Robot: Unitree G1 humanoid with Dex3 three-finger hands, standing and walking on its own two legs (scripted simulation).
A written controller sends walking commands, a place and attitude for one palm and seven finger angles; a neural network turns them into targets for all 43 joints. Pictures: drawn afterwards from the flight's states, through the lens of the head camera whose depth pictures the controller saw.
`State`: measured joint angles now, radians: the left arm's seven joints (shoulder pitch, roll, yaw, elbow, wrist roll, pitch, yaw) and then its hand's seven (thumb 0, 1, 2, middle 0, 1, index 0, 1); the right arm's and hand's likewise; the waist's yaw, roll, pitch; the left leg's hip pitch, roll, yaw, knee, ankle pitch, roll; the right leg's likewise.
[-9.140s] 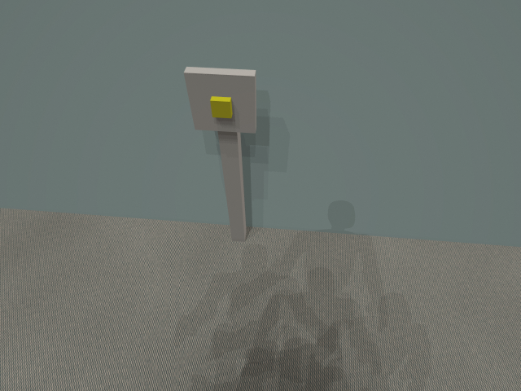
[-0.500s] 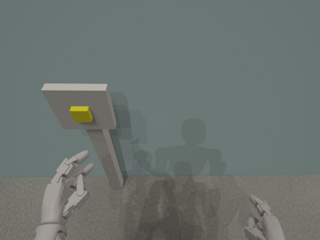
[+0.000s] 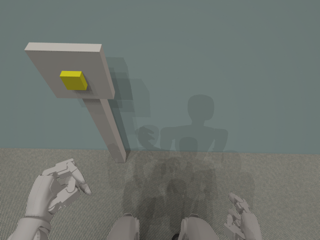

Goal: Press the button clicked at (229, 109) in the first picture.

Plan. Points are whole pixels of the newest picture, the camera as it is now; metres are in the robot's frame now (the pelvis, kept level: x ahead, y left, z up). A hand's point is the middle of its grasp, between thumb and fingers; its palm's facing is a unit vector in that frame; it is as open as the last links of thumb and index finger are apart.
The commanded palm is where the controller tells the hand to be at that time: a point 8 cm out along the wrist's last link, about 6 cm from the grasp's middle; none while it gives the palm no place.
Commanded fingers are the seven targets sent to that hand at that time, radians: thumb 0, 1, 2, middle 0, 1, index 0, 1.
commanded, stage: raise the hand and make a fist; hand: left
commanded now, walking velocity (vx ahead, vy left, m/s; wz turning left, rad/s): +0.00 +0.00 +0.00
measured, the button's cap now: (74, 79) +0.51 +0.26 +0.07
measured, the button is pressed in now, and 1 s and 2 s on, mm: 0 0 0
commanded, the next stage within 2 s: aim a knuckle at the button in 1.20 s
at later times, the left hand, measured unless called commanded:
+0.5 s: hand (47, 184) +0.23 +0.24 +0.06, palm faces +0.07 -1.00 -0.06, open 3.1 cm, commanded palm +0.20 +0.29 +0.06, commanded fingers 0.00 0.90 0.90 -1.30 -1.50 -1.30 -1.50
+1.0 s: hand (44, 172) +0.25 +0.25 +0.06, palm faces +0.01 -1.00 -0.06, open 3.1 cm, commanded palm +0.22 +0.31 +0.07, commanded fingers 0.00 0.90 0.90 -1.30 -1.50 -1.30 -1.50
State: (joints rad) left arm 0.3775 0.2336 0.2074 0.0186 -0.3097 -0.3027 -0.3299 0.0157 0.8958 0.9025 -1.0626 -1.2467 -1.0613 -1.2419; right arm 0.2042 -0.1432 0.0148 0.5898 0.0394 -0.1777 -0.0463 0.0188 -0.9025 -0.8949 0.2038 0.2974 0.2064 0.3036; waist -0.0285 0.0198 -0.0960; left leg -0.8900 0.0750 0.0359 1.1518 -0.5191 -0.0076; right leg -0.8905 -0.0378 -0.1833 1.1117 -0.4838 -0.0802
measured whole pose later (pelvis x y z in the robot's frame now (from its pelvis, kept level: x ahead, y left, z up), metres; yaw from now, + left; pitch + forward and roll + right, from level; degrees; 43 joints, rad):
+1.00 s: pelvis +0.02 +0.05 +0.02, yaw +0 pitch +15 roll -3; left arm 0.38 0.26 0.22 -0.02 -0.28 -0.36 -0.26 0.02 0.90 0.90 -1.30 -1.50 -1.30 -1.50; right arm 0.26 -0.23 0.01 0.53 0.02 -0.17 -0.04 0.02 -0.90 -0.90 0.20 0.30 0.20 0.30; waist -0.02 0.02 -0.13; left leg -0.80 0.04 0.06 1.06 -0.52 0.06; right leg -0.78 -0.05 -0.15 0.98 -0.45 -0.01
